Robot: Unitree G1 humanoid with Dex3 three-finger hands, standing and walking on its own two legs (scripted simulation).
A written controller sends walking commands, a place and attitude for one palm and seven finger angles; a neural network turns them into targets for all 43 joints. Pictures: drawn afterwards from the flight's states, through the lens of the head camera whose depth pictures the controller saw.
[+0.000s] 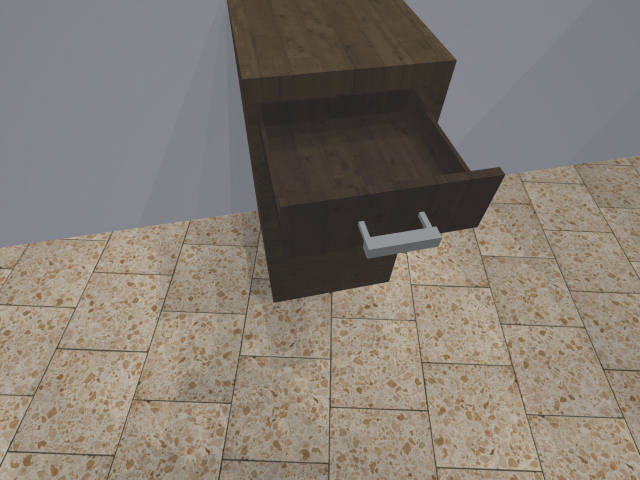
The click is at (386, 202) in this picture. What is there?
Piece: drawer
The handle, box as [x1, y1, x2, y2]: [358, 212, 441, 258]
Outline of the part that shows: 441,236 437,228 431,226 424,212 419,212 418,214 424,227 422,229 373,237 369,236 364,222 358,222 358,226 364,240 363,248 367,258 437,246 441,239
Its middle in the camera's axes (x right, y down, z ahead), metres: +0.13 -0.01 +0.67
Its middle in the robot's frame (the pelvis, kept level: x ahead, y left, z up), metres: +0.51 -0.10 -0.04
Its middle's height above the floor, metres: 0.73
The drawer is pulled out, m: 0.29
